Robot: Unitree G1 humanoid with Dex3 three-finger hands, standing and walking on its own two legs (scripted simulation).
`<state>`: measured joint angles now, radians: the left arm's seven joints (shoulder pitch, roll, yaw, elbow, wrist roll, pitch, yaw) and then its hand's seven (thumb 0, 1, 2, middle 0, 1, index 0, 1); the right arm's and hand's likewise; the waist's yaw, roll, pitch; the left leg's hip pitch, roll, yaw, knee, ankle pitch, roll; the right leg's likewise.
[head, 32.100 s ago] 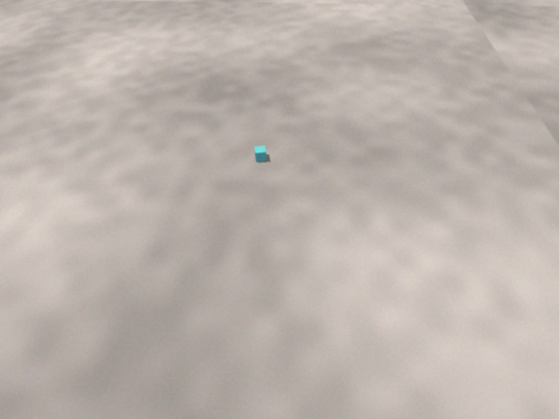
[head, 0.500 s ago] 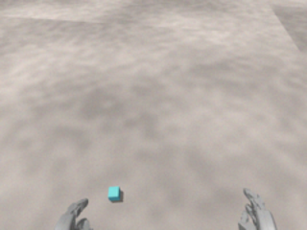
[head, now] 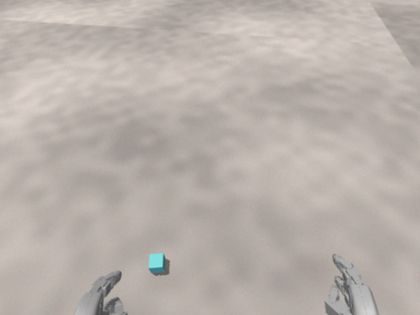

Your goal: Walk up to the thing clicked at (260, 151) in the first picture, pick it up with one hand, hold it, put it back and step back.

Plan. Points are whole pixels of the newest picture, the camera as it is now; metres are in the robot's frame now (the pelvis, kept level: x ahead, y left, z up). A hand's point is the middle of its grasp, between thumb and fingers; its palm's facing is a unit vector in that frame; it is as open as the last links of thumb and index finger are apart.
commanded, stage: home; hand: left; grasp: from above
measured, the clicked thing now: (157, 263) +0.49 +0.27 -0.68
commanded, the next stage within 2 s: stand in 0.92 s
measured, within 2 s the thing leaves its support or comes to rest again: neither
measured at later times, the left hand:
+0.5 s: hand (126, 310) +0.17 +0.18 -0.04, palm faces +0.05 -0.98 -0.20, open 7.4 cm
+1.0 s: hand out of the picture +0.17 +0.18 -0.05, palm faces +0.05 -0.98 -0.20, open 7.4 cm
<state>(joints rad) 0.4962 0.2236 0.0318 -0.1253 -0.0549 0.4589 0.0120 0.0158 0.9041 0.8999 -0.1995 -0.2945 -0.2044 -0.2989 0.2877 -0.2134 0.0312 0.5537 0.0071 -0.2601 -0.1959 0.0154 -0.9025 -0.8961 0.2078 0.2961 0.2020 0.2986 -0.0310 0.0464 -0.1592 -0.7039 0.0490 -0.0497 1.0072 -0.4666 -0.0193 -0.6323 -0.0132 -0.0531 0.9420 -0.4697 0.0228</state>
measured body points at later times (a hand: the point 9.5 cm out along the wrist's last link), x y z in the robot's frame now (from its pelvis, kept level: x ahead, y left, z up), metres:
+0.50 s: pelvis +0.01 +0.00 +0.00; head +0.03 +0.00 +0.45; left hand +0.17 +0.23 -0.03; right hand +0.17 -0.25 -0.06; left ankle +0.02 +0.13 -0.68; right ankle +0.00 -0.14 -0.68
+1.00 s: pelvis +0.01 +0.00 +0.00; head +0.02 +0.01 +0.45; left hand +0.16 +0.23 -0.03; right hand +0.16 -0.24 -0.06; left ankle +0.02 +0.13 -0.68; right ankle +0.00 -0.14 -0.68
